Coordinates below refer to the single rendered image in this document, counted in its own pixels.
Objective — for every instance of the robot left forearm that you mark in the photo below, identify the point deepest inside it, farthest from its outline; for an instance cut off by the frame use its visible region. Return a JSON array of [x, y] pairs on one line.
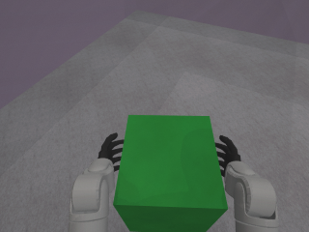
[[89, 197]]

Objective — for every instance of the left robot hand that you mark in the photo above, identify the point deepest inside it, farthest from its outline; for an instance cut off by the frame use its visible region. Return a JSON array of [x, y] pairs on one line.
[[106, 151]]

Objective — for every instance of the robot right forearm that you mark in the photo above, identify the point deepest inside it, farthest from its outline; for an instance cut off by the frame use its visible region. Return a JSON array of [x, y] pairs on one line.
[[255, 201]]

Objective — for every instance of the carton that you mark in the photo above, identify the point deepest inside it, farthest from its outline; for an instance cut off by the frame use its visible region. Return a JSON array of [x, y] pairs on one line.
[[169, 177]]

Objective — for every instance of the right robot hand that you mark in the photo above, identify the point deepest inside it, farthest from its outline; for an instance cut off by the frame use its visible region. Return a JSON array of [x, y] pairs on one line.
[[230, 150]]

